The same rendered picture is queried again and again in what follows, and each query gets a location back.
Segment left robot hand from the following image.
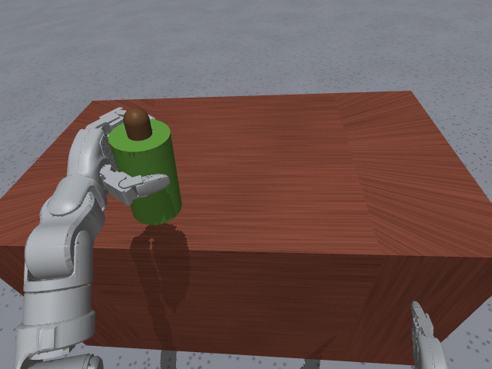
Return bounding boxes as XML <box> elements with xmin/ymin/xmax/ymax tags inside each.
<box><xmin>66</xmin><ymin>107</ymin><xmax>170</xmax><ymax>205</ymax></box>

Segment right robot hand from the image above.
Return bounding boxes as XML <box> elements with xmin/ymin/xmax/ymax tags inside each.
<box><xmin>411</xmin><ymin>301</ymin><xmax>449</xmax><ymax>369</ymax></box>

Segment left robot arm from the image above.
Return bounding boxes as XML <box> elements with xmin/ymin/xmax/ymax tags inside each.
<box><xmin>13</xmin><ymin>175</ymin><xmax>108</xmax><ymax>369</ymax></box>

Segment bottle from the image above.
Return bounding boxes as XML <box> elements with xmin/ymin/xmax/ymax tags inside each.
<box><xmin>108</xmin><ymin>108</ymin><xmax>182</xmax><ymax>225</ymax></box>

